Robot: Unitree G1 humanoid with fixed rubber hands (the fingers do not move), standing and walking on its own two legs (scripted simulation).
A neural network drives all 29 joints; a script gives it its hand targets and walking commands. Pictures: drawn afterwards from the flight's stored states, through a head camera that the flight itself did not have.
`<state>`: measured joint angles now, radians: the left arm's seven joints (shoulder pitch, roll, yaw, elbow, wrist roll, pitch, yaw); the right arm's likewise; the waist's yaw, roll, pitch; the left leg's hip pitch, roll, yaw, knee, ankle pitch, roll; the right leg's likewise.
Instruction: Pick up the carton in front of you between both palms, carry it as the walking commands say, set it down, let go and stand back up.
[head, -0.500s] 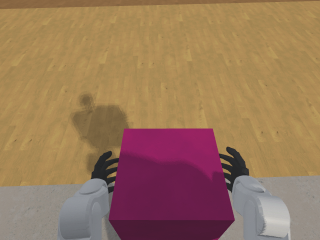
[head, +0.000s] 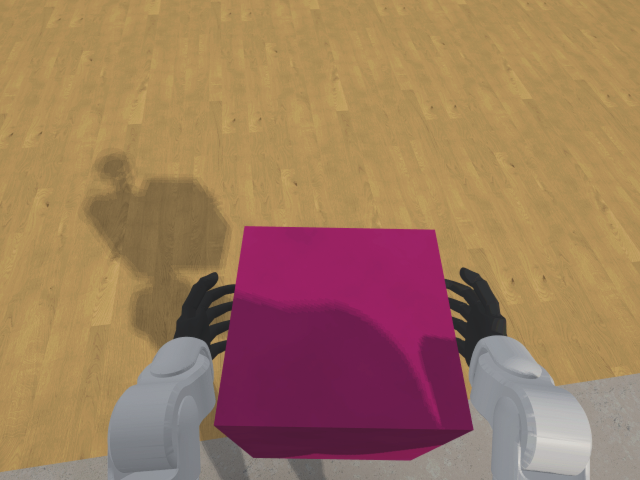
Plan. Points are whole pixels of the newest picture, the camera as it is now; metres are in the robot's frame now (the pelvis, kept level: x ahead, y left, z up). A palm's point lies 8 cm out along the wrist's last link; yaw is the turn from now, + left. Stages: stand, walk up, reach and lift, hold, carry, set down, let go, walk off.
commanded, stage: carry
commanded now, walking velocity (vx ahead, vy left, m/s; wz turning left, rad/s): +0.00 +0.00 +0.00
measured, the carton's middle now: (335, 354) +0.28 -0.01 +0.01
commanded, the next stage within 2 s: none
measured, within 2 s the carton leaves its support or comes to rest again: neither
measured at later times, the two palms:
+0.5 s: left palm (224, 181) +0.47 +0.14 +0.12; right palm (449, 169) +0.49 -0.16 +0.12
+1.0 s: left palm (217, 166) +0.51 +0.16 +0.11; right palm (427, 158) +0.53 -0.14 +0.11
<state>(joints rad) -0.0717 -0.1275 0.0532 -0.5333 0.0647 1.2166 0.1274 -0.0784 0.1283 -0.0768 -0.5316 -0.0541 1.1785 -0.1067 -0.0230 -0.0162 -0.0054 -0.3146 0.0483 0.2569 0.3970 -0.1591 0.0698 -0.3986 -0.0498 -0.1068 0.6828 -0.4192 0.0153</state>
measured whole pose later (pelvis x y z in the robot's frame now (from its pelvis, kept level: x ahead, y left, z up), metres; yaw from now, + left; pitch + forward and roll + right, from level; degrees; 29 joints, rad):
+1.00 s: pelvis +0.17 -0.01 +0.01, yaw +2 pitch +8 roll +0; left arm -0.52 -0.11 0.23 -0.23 0.02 1.13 0.17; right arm -0.51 0.12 -0.26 -0.25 -0.04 1.10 -0.13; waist 0.03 0.01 0.07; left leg -0.27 0.07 0.17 0.65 -0.21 0.01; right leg -0.19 -0.04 -0.18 0.34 -0.19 -0.02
